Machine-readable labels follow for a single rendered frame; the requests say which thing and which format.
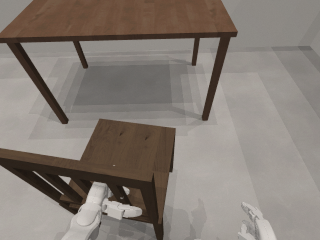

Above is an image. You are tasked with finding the chair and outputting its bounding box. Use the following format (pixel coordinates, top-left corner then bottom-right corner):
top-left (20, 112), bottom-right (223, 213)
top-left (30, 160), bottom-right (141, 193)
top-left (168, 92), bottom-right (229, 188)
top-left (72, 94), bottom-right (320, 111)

top-left (0, 118), bottom-right (176, 240)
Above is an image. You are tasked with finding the robot left hand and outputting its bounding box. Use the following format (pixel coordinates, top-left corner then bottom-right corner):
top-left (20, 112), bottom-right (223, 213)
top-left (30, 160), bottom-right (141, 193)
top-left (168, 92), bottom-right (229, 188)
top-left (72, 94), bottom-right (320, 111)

top-left (85, 165), bottom-right (143, 220)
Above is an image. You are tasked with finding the left robot forearm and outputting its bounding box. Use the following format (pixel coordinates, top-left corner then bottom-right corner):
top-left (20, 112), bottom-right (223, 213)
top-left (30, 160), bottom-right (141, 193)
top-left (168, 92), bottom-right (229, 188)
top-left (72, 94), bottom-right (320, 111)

top-left (61, 202), bottom-right (103, 240)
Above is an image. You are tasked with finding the robot right hand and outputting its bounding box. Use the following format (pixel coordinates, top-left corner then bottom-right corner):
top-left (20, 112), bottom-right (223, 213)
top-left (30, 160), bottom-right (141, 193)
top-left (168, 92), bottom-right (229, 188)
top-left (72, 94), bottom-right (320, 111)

top-left (238, 202), bottom-right (277, 240)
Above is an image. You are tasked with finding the table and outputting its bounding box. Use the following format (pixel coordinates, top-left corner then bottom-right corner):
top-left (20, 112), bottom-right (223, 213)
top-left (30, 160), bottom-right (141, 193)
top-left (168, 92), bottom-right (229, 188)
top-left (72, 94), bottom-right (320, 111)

top-left (0, 0), bottom-right (238, 124)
